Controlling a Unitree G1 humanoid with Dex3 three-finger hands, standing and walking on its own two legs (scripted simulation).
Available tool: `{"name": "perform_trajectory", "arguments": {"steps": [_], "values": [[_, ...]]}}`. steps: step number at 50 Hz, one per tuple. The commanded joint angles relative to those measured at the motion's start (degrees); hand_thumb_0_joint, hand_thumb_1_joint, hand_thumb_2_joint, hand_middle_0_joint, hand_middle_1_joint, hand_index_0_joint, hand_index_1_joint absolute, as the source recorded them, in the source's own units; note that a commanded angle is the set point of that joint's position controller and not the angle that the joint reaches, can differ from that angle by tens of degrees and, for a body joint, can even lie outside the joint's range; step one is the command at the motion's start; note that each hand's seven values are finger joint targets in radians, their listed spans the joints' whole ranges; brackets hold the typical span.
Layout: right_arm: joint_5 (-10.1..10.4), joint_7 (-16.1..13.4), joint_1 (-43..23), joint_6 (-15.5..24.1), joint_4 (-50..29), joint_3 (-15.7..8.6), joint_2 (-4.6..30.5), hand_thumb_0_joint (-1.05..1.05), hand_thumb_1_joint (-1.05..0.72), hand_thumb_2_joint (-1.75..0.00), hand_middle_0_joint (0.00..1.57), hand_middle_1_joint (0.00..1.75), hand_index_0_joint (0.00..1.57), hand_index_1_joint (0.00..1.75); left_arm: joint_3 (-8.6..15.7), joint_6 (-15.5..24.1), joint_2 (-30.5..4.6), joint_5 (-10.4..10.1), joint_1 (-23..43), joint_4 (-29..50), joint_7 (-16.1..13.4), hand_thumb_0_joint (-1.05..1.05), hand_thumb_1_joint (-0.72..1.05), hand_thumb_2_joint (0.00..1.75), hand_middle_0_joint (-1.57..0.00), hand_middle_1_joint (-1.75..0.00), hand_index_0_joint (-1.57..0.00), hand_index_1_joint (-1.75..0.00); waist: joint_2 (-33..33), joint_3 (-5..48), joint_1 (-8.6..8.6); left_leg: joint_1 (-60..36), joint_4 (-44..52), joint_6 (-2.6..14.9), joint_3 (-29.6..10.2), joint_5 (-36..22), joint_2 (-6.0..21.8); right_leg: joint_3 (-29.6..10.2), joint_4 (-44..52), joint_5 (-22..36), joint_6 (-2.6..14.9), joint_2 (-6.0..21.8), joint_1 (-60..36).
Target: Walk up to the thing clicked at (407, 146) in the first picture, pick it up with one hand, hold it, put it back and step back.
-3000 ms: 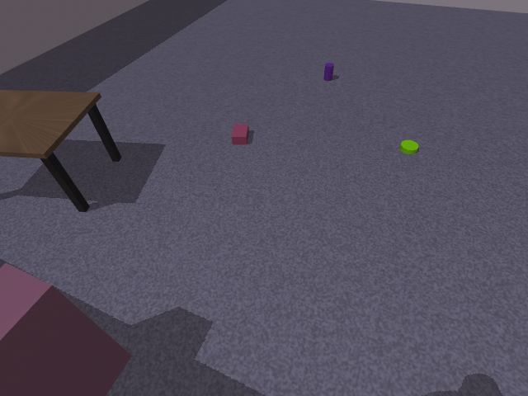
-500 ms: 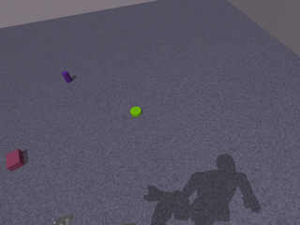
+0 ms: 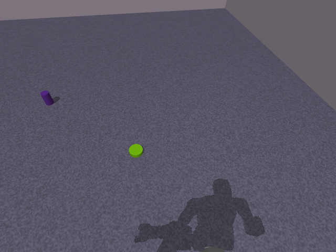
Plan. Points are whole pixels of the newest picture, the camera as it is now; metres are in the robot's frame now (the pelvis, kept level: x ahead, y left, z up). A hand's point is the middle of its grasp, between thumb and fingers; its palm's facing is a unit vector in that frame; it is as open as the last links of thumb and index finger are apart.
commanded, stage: walk up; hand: left
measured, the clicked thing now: (136, 150) +0.90 +0.25 -0.76
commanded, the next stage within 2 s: none
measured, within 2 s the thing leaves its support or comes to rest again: neither
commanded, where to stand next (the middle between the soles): +0.51 +0.00 m, yaw +1 degrees
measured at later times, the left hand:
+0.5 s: hand (94, 221) +0.23 +0.23 -0.12, palm faces +0.00 -0.91 -0.42, open 7.4 cm
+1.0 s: hand (92, 175) +0.38 +0.28 -0.15, palm faces -0.01 -0.94 -0.35, open 7.4 cm
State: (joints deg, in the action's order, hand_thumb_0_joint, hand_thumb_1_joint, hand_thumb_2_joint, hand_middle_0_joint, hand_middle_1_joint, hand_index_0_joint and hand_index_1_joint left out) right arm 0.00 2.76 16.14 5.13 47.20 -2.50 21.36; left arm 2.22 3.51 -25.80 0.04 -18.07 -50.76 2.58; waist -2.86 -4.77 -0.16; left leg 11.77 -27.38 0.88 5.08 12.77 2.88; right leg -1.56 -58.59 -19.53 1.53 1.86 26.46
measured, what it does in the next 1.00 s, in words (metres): walks ahead: right foot, then left foot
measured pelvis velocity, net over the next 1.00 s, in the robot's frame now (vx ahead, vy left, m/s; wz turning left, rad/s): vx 0.34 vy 0.00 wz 0.05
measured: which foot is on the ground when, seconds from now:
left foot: down 0.00-0.24, up 0.26-0.68, down 0.70-1.00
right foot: up 0.00-0.20, down 0.22-0.72, up 0.74-1.00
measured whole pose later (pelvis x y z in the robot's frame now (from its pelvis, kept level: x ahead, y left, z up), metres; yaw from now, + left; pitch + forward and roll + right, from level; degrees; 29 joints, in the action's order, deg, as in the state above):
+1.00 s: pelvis +0.34 +0.00 +0.00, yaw +3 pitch -3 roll +0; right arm -0.3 2.4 18.3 3.7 47.7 -2.7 22.4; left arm 2.3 2.7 -24.4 0.4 -16.8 -50.9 2.3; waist -2.5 -5.5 -0.5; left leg 9.7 -27.5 2.1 4.4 14.4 0.3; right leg -0.4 -50.4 -17.2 0.4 4.9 27.9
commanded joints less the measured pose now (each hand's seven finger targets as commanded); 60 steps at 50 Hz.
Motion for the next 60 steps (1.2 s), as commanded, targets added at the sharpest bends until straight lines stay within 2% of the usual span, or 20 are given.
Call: {"name": "perform_trajectory", "arguments": {"steps": [1, 7, 10, 11, 12, 14, 19, 26, 30, 34, 35, 36, 37, 39, 42, 49, 56, 57, 58, 60], "values": [[-0.17, -0.59, 0.45, 1.16, -3.96, -4.86, 16.72, 0.00, -0.90, -0.90, 0.20, 0.30, 0.20, 0.30, 3.39, 0.60, -8.71, 0.05, -0.95, 3.59, 0.89, 0.00, 0.90, 0.90, -0.20, -0.30, -0.20, -0.30, 13.01, -1.65, -0.43, 1.14, 15.57, 11.80, -9.04, 3.28, 11.15, 1.42, 9.83, 4.64, -2.26, 4.00, 3.24], [-0.01, -0.01, 0.38, 0.69, -3.90, -5.04, 17.39, 0.00, -0.90, -0.90, 0.20, 0.30, 0.20, 0.30, 4.30, 1.31, -8.09, 0.54, 3.83, 3.59, 1.37, 0.00, 0.90, 0.90, -0.20, -0.30, -0.20, -0.30, 11.20, 0.16, -0.50, 2.47, 9.81, 10.28, -7.25, 0.58, 10.67, 4.57, 23.69, 12.37, -1.03, 2.23, -6.41], [0.13, -0.18, 0.31, -0.13, -4.62, -4.20, 15.15, 0.00, -0.90, -0.90, 0.20, 0.30, 0.20, 0.30, 5.47, 2.19, -9.78, 0.81, -3.05, 1.08, 0.34, 0.00, 0.90, 0.90, -0.20, -0.30, -0.20, -0.30, 3.83, 5.27, 4.06, 6.23, -4.86, 7.42, -4.91, -5.23, 8.40, 5.71, 27.91, 11.64, 0.13, -0.49, -22.07], [0.16, -0.15, 3.56, -0.20, -4.44, -3.11, 12.05, 0.00, -0.90, -0.90, 0.20, 0.30, 0.20, 0.30, 6.41, 2.78, -12.09, 1.04, -6.68, 0.33, -0.32, 0.00, 0.90, 0.90, -0.20, -0.30, -0.20, -0.30, -4.97, 8.86, 5.46, 9.43, -18.26, 5.81, -1.11, -3.86, 4.06, 1.40, 32.87, 5.08, 1.46, 1.76, -29.29], [0.31, -0.11, 6.48, -0.20, -5.35, -1.65, 8.13, 0.00, -0.90, -0.90, 0.20, 0.30, 0.20, 0.30, 7.69, 3.33, -17.16, 1.37, -9.31, 1.08, -1.00, 0.00, 0.90, 0.90, -0.20, -0.30, -0.20, -0.30, -17.24, 10.97, 5.71, 20.35, -32.66, 2.53, 1.10, 13.49, -2.92, -21.50, 38.75, -1.14, 6.14, 16.42, -35.31], [-0.20, -1.31, 3.80, -1.34, -3.33, -3.45, 15.87, 0.00, -0.90, -0.90, 0.20, 0.30, 0.20, 0.30, 7.06, 2.84, -18.27, -0.22, -5.81, 2.46, -1.29, 0.00, 0.90, 0.90, -0.20, -0.30, -0.20, -0.30, -7.97, 5.72, 5.81, 26.64, -40.62, 1.46, -7.28, 18.25, -1.30, -36.16, 43.37, -4.52, 14.80, 24.73, -29.19], [0.54, -0.33, 5.89, -2.00, 0.08, -3.42, 13.53, 0.00, -0.90, -0.90, 0.20, 0.30, 0.20, 0.30, 4.74, 3.03, -11.92, -0.47, 0.30, 3.80, -1.85, 0.00, 0.90, 0.90, -0.20, -0.30, -0.20, -0.30, -6.11, 2.16, 1.03, 18.26, -33.18, 0.94, -10.07, 6.17, 0.08, -8.20, 42.35, 13.90, 8.86, 12.16, -17.09], [-1.03, 1.42, -1.01, -2.41, -1.73, -4.11, 12.53, 0.00, -0.90, -0.90, 0.20, 0.30, 0.20, 0.30, 5.50, 3.28, -13.15, 0.59, -0.01, 6.15, -1.47, 0.00, 0.90, 0.90, -0.20, -0.30, -0.20, -0.30, -4.98, -0.11, 2.79, 18.50, -16.25, -1.41, -7.47, -0.02, 2.00, -4.01, 45.25, -0.77, 11.10, 13.83, -15.36], [-1.14, 1.96, -4.29, -1.56, -2.51, -4.01, 11.75, 0.00, -0.90, -0.90, 0.20, 0.30, 0.20, 0.30, 5.49, 3.16, -13.56, 0.54, -0.84, 6.19, -1.42, 0.00, 0.90, 0.90, -0.20, -0.30, -0.20, -0.30, -4.99, 0.77, 3.17, 12.99, -8.55, -0.34, -4.07, -2.67, 2.33, -2.06, 41.44, 6.91, 10.02, 14.51, -15.97], [-1.48, 1.30, 3.66, -0.74, 0.34, -5.07, 13.44, 0.00, -0.90, -0.90, 0.20, 0.30, 0.20, 0.30, 4.46, 2.49, -12.65, 0.41, 0.81, 6.52, -1.60, 0.00, 0.90, 0.90, -0.20, -0.30, -0.20, -0.30, 1.49, 4.76, -2.73, -4.47, -3.18, 1.86, -1.53, -1.16, -0.99, 1.36, 26.82, 14.42, 7.09, 11.89, -10.04], [-1.70, 0.59, 10.09, -0.30, 2.13, -6.15, 16.47, 0.00, -0.90, -0.90, 0.20, 0.30, 0.20, 0.30, 3.37, 2.22, -9.46, 0.31, -1.50, 6.55, -1.59, 0.00, 0.90, 0.90, -0.20, -0.30, -0.20, -0.30, 11.32, 9.10, -5.39, -13.34, 1.00, 3.93, -6.08, 5.28, 0.58, 5.57, 11.37, 16.95, 5.11, 7.34, -6.28], [-2.22, -0.15, 12.06, -0.05, 1.25, -7.27, 21.02, 0.00, -0.90, -0.90, 0.20, 0.30, 0.20, 0.30, 1.90, 2.03, -4.21, -0.19, -4.52, 7.12, -1.40, 0.00, 0.90, 0.90, -0.20, -0.30, -0.20, -0.30, 24.67, 10.59, -4.76, -20.10, 6.13, 8.02, -27.62, 8.09, 13.52, 7.31, -2.61, -3.63, 1.41, 0.27, 6.39], [-0.63, -0.41, 10.52, -0.05, -0.33, -7.35, 22.60, 0.00, -0.90, -0.90, 0.20, 0.30, 0.20, 0.30, 3.00, 1.41, -8.25, -0.26, -4.75, 5.92, -2.12, 0.00, 0.90, 0.90, -0.20, -0.30, -0.20, -0.30, 18.39, 10.08, -4.46, -19.55, 11.97, 12.94, -42.27, 9.95, 20.47, 3.64, -7.06, -12.37, 1.13, -3.11, 11.65], [0.31, -0.73, 6.35, -0.71, -1.07, -6.70, 19.81, 0.00, -0.90, -0.90, 0.20, 0.30, 0.20, 0.30, 3.21, 1.04, -12.24, 0.09, -1.05, 5.08, -2.62, 0.00, 0.90, 0.90, -0.20, -0.30, -0.20, -0.30, 10.70, 3.47, -3.04, -9.79, 11.04, 14.90, -34.22, 4.76, 19.05, -1.82, -10.49, -8.68, 1.60, 1.58, 11.28], [0.45, -1.26, 3.44, 0.19, -2.00, -4.67, 15.90, 0.00, -0.90, -0.90, 0.20, 0.30, 0.20, 0.30, 3.08, 0.55, -10.01, -0.65, -4.12, 2.74, -1.55, 0.00, 0.90, 0.90, -0.20, -0.30, -0.20, -0.30, 10.52, 1.82, -0.45, -4.55, 9.71, 8.63, -16.93, -11.88, 11.49, -2.59, -3.17, -1.02, 0.89, 2.90, 4.74], [-0.45, -0.97, 2.74, -0.08, -3.72, -5.27, 17.57, 0.00, -0.90, -0.90, 0.20, 0.30, 0.20, 0.30, 3.22, 0.32, -8.28, 0.37, 0.96, 3.83, -0.31, 0.00, 0.90, 0.90, -0.20, -0.30, -0.20, -0.30, 12.78, -1.56, -1.72, 1.48, 13.84, 13.22, -12.54, 1.38, 11.63, 2.16, 12.58, 3.99, -1.91, 4.40, 1.64], [0.11, -1.31, -0.84, -2.24, -4.58, -2.85, 12.63, 0.00, -0.90, -0.90, 0.20, 0.30, 0.20, 0.30, 3.58, 1.97, -7.64, 0.74, -4.27, 0.02, -2.30, 0.00, 0.90, 0.90, -0.20, -0.30, -0.20, -0.30, 3.97, 4.77, 2.91, 7.55, -6.54, 7.46, -5.96, -10.22, 6.46, 4.21, 29.94, 14.86, -0.57, -0.90, -20.67], [0.61, -1.45, 1.14, -2.30, -4.29, -1.91, 10.10, 0.00, -0.90, -0.90, 0.20, 0.30, 0.20, 0.30, 4.20, 2.44, -10.02, 1.01, -6.12, 0.00, -2.85, 0.00, 0.90, 0.90, -0.20, -0.30, -0.20, -0.30, -3.29, 7.83, 4.02, 8.32, -16.30, 5.42, -3.29, -5.69, 3.16, 0.03, 34.41, 15.01, 0.64, 2.44, -24.88], [0.67, -1.24, 4.74, -2.22, -5.03, -0.96, 7.47, 0.00, -0.90, -0.90, 0.20, 0.30, 0.20, 0.30, 5.59, 2.89, -14.92, 1.20, -7.45, 1.08, -3.15, 0.00, 0.90, 0.90, -0.20, -0.30, -0.20, -0.30, -14.83, 11.39, 3.29, 15.40, -27.75, 2.59, -1.32, 11.63, -2.18, -20.31, 38.41, 13.74, 4.76, 16.05, -29.93], [-0.45, -2.44, 5.24, -3.75, -2.35, -2.90, 14.18, 0.00, -0.90, -0.90, 0.20, 0.30, 0.20, 0.30, 5.39, 2.13, -16.62, 0.16, -3.10, 2.67, -3.13, 0.00, 0.90, 0.90, -0.20, -0.30, -0.20, -0.30, -8.54, 5.99, 2.65, 20.47, -34.40, 1.93, -6.07, 21.55, -2.22, -32.04, 40.65, 7.41, 13.73, 22.85, -24.34]]}}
